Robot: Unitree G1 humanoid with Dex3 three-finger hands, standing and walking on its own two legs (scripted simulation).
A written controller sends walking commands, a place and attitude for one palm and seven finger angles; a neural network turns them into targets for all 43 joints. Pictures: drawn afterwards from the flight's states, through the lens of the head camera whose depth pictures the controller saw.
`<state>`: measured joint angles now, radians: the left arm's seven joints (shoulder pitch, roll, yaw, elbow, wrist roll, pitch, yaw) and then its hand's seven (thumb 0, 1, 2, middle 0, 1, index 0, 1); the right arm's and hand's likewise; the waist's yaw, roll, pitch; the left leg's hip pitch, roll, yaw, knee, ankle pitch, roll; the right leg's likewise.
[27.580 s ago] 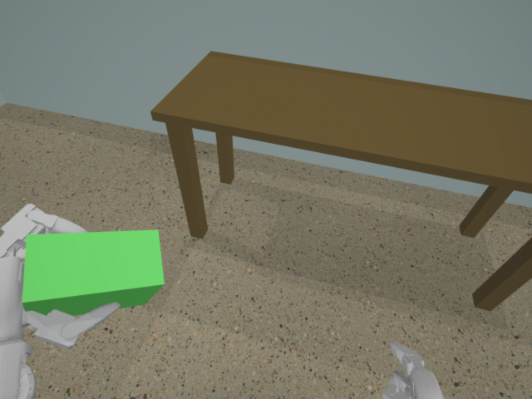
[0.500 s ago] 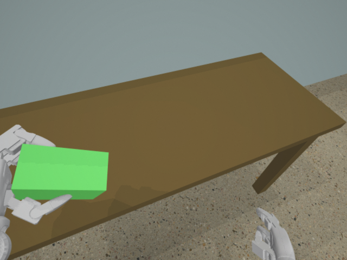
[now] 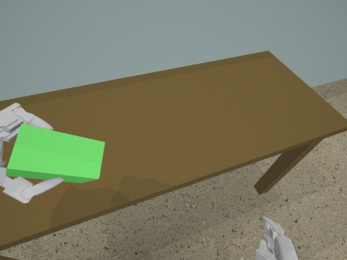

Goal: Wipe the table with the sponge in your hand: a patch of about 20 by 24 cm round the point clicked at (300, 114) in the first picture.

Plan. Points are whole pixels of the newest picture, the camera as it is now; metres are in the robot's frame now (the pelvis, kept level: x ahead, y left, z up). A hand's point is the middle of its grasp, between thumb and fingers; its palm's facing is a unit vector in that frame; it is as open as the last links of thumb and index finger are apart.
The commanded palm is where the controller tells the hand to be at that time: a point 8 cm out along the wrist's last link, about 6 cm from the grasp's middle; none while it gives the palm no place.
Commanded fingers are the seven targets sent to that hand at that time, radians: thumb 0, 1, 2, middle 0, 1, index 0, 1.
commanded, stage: come to a stop and stand still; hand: left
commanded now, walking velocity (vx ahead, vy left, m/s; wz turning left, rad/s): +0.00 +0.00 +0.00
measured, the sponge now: (69, 160) +0.25 +0.23 +0.13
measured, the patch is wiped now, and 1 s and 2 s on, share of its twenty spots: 0.00 0.00 0.00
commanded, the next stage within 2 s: look again from close up in 0.84 s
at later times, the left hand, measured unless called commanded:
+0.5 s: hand out of the picture +0.22 +0.34 +0.16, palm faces +0.41 -0.85 -0.34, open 10.7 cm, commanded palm +0.15 +0.37 +0.18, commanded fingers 0.00 0.10 1.30 -1.20 -1.60 -1.20 -1.60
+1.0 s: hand out of the picture +0.21 +0.34 +0.16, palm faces +0.37 -0.85 -0.39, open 10.7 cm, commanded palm +0.15 +0.37 +0.18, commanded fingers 0.00 0.10 1.30 -1.20 -1.60 -1.20 -1.60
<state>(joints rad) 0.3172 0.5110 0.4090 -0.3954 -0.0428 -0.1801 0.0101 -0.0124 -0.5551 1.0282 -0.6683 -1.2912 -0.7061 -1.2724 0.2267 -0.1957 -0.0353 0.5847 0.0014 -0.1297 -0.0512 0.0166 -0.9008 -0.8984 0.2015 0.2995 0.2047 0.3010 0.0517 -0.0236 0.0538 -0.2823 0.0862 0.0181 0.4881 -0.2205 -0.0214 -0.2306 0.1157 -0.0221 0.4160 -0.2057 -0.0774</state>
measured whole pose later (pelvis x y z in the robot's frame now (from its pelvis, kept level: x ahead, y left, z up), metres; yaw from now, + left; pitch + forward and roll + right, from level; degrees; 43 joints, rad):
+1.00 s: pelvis -0.01 +0.09 +0.00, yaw +1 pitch -1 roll -1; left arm 0.43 0.38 0.35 -0.47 -0.03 -0.22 0.10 -0.01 -0.55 1.03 -0.66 -1.30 -0.70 -1.28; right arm 0.21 -0.19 0.02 0.59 0.01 -0.14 -0.03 0.02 -0.90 -0.90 0.20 0.30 0.21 0.30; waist 0.02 -0.03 0.06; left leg -0.24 -0.04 0.06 0.44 -0.20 0.08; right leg -0.19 -0.01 0.02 0.38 -0.18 0.04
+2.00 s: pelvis +0.01 +0.08 +0.00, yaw +0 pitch +1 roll -1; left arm 0.45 0.43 0.37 -0.51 -0.01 -0.13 0.10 -0.01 -0.56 1.03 -0.67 -1.29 -0.70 -1.28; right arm 0.19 -0.21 0.02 0.56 0.00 -0.11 -0.02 0.02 -0.90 -0.90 0.20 0.30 0.21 0.30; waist 0.02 -0.06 0.09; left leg -0.27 -0.02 0.06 0.51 -0.25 0.06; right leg -0.23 0.01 0.02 0.46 -0.25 0.02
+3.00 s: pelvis -0.02 +0.06 +0.00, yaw +0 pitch -1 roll -1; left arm 0.44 0.36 0.31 -0.42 -0.04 -0.15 0.10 -0.01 -0.56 1.03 -0.67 -1.30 -0.70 -1.28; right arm 0.23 -0.21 0.04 0.58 0.01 -0.12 -0.06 0.02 -0.90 -0.90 0.20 0.30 0.21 0.30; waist 0.01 0.00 -0.01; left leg -0.25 0.00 0.06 0.44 -0.18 0.04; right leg -0.21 0.03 0.01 0.39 -0.17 -0.01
